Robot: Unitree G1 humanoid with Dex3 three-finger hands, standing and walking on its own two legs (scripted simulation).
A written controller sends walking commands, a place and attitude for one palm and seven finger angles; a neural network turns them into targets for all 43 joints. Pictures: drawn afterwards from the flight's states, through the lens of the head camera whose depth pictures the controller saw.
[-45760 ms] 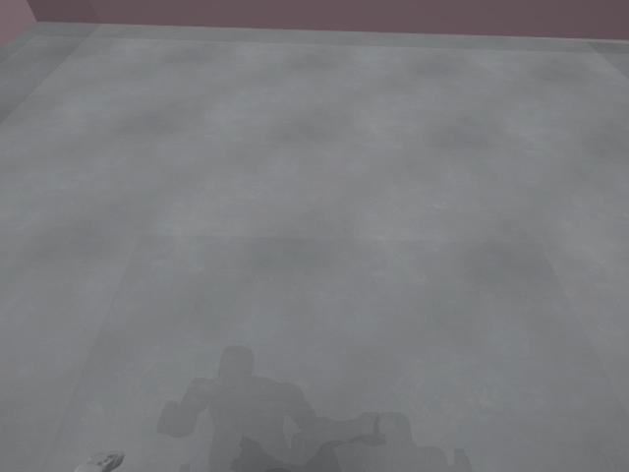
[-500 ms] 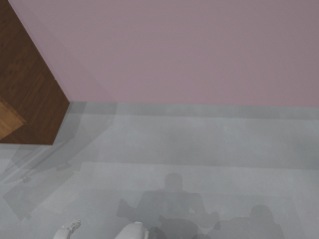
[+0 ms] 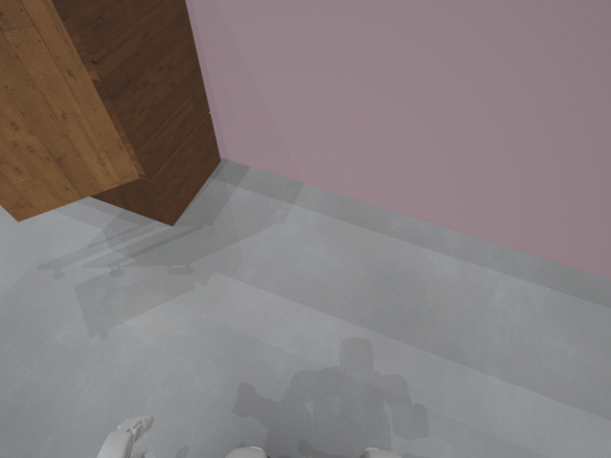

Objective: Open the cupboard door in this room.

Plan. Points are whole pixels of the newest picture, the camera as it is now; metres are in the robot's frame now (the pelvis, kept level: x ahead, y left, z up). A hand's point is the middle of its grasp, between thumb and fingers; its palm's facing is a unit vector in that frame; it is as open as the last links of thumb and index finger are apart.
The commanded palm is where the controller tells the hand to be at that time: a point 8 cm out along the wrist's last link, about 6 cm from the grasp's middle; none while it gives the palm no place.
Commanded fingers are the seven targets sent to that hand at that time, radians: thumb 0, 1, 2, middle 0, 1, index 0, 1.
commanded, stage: turn to face it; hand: left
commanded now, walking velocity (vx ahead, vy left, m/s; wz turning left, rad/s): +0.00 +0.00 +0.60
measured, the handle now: out of the picture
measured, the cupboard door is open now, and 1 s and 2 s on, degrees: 52 52 52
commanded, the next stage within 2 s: take the last steps up to it in 0.82 s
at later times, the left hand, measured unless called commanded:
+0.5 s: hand out of the picture +0.04 +0.23 -0.17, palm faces +0.33 -0.91 -0.25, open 7.4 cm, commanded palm none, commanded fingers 0.00 0.90 0.90 -0.20 -0.30 -0.20 -0.30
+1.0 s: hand out of the picture -0.03 +0.18 -0.19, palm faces +0.54 -0.82 -0.19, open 7.4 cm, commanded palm none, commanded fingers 0.00 0.90 0.90 -0.20 -0.30 -0.20 -0.30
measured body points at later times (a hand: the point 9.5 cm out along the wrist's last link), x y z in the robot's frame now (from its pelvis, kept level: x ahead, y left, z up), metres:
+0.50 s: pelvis +0.02 -0.01 +0.00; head +0.07 +0.03 +0.44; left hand +0.02 +0.27 -0.15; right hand +0.20 -0.22 -0.13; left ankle +0.00 +0.11 -0.73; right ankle +0.05 -0.15 -0.68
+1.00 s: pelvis +0.04 -0.01 -0.01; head +0.06 +0.04 +0.44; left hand -0.06 +0.22 -0.17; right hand +0.26 -0.16 -0.13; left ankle +0.00 +0.08 -0.73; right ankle +0.08 -0.15 -0.70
